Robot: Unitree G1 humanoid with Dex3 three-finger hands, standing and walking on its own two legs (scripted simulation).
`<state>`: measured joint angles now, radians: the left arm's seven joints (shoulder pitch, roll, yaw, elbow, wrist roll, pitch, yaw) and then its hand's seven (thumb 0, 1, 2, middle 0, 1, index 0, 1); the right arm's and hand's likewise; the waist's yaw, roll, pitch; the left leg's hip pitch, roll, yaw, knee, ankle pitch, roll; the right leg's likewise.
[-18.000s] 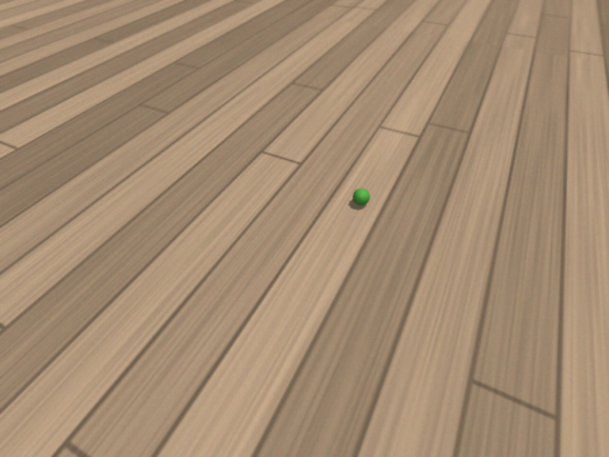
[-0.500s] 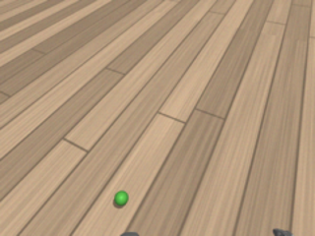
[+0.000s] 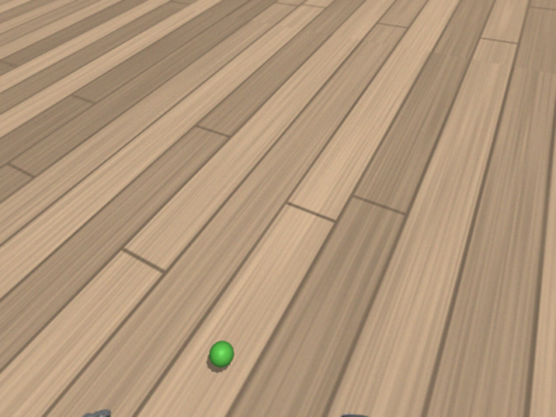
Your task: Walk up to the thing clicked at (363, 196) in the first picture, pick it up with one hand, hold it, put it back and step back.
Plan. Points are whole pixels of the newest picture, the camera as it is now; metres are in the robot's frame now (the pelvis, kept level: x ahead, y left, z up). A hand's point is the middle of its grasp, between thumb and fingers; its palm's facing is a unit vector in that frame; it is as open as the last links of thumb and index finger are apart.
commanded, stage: walk up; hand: left
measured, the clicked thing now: (221, 353) +0.43 +0.24 -0.72
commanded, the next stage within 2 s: none
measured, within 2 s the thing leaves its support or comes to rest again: neither
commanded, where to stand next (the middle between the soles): +0.04 +0.01 m, yaw -1 degrees
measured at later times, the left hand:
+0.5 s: hand out of the picture +0.02 +0.29 -0.16, palm faces -0.05 -0.94 -0.34, open 7.4 cm
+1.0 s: hand out of the picture +0.14 +0.28 -0.16, palm faces -0.02 -0.92 -0.38, open 7.4 cm
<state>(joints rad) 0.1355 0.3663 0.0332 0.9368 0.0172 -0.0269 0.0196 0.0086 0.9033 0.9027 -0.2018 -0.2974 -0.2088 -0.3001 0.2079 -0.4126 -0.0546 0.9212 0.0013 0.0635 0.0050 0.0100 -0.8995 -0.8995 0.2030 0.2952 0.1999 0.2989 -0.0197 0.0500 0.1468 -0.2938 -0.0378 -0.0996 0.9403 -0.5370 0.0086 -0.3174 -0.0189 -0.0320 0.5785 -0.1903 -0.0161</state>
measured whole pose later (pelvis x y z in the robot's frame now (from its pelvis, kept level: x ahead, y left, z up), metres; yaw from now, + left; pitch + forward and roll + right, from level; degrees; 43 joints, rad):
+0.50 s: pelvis -0.01 +0.01 +0.00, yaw -1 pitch -1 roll +0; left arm 0.24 0.41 0.06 1.01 0.03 0.02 -0.05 0.01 0.91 0.90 -0.20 -0.30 -0.21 -0.30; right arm 0.22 -0.39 -0.05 0.92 -0.05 -0.04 0.03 0.01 -0.89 -0.90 0.21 0.30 0.21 0.30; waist 0.01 -0.04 0.07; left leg -0.22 0.05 0.02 0.59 -0.36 0.01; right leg -0.25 0.00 0.01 0.68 -0.54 -0.02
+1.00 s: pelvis +0.05 +0.02 -0.01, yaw +0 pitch -4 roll +0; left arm 0.14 0.39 0.02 0.84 -0.03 0.03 0.04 0.01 0.91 0.90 -0.20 -0.30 -0.21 -0.30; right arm 0.10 -0.34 -0.03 0.84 0.00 0.01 0.00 0.01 -0.90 -0.90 0.20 0.30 0.20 0.30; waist 0.01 -0.01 0.27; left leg -0.42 -0.03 -0.01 0.59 -0.11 0.04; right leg -0.30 0.05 0.07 1.12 -0.62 -0.01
